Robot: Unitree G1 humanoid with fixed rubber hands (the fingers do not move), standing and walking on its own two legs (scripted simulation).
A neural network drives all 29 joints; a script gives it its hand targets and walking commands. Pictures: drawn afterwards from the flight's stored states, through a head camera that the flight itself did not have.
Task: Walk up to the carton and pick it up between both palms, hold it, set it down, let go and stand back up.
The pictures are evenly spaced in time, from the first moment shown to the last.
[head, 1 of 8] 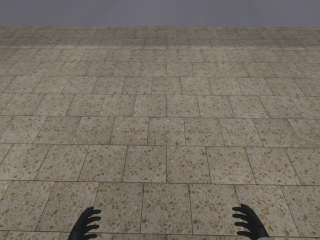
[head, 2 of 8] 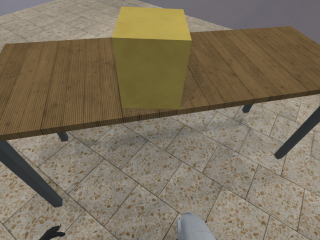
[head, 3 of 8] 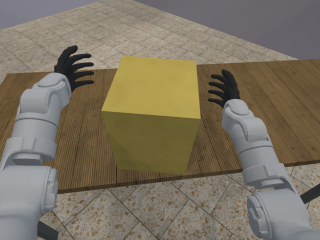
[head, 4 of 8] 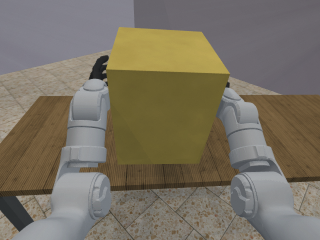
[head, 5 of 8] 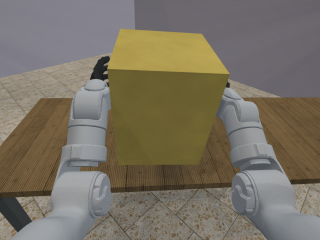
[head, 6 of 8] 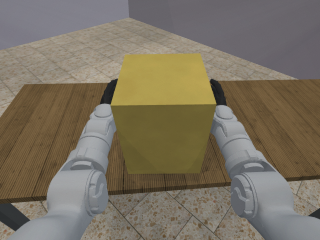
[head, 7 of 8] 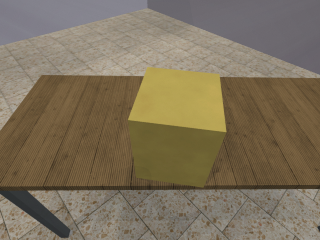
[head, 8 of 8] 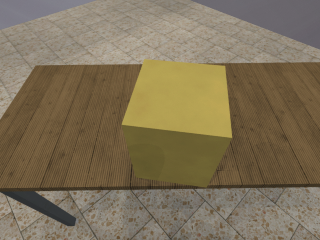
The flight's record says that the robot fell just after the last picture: no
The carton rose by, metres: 0.18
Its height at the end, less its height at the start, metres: +0.00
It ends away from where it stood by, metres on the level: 0.01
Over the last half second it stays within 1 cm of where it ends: yes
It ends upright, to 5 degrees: yes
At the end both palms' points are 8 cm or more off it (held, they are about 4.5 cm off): yes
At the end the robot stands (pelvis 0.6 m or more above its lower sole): yes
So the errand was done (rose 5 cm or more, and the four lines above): yes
